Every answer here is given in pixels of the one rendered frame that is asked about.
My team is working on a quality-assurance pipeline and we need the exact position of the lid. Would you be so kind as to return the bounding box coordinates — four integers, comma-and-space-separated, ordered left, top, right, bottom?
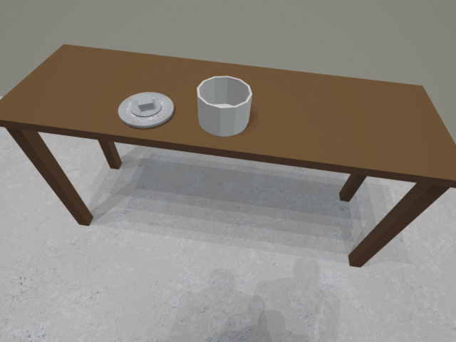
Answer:
118, 92, 174, 128

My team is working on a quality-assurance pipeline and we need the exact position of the knob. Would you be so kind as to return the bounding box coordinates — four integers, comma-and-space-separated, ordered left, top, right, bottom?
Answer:
136, 95, 154, 109

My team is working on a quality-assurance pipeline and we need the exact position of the pot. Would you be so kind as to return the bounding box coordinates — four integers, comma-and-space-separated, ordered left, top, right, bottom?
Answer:
197, 76, 252, 137

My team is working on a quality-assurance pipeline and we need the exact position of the table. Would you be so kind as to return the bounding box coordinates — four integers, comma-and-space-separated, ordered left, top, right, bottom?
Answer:
0, 44, 456, 268

